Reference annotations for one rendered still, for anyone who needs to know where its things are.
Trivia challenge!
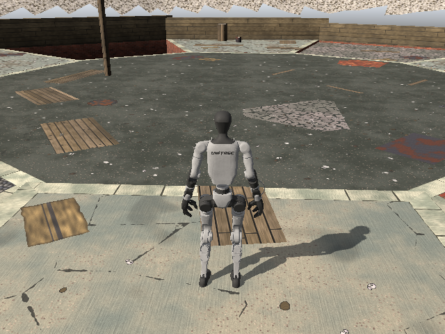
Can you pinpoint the robot left hand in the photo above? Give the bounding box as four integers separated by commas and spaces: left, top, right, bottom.
181, 199, 197, 217

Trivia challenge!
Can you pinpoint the left robot upper arm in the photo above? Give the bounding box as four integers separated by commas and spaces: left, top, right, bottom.
190, 141, 209, 179

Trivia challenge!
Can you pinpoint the robot left shin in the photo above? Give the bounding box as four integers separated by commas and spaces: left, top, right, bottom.
200, 231, 211, 278

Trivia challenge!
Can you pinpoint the right robot upper arm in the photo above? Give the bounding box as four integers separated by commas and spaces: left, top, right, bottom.
237, 141, 255, 180

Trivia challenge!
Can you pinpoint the robot right hand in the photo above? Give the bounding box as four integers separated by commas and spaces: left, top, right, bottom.
248, 199, 264, 218

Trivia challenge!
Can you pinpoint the left robot thigh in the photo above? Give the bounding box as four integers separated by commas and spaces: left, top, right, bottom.
199, 194, 213, 244

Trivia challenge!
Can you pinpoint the left robot forearm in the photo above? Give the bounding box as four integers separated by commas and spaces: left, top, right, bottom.
183, 168, 197, 200

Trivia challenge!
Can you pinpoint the right robot forearm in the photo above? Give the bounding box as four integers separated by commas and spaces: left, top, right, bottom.
248, 169, 262, 201

